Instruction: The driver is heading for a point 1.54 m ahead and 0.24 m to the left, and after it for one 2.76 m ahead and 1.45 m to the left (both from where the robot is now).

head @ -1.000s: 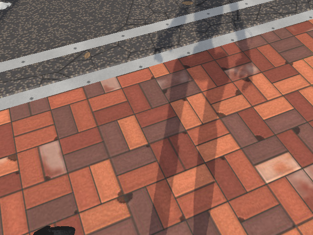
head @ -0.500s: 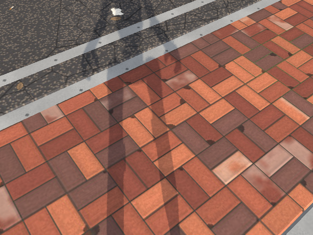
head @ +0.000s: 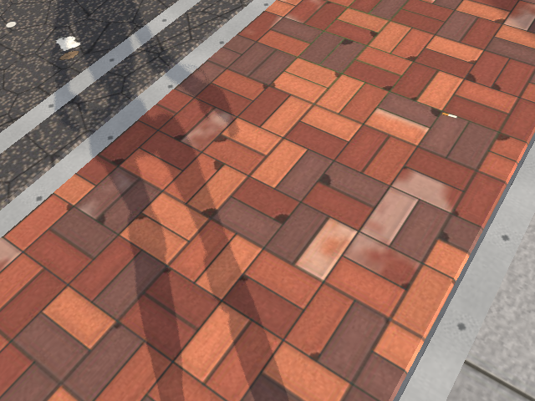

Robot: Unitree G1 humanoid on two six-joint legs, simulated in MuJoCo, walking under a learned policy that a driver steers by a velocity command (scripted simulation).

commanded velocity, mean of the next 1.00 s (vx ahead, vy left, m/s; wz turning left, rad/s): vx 0.00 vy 0.00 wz -0.11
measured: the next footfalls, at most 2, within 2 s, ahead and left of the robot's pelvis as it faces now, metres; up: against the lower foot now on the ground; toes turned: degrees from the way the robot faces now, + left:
left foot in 0.18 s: +0.06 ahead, +0.15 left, +0.00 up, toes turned -6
right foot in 1.74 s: +0.13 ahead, -0.11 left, +0.00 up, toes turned -5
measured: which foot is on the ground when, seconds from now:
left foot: up 0.00-0.16, down 0.18-1.00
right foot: down 0.00-1.00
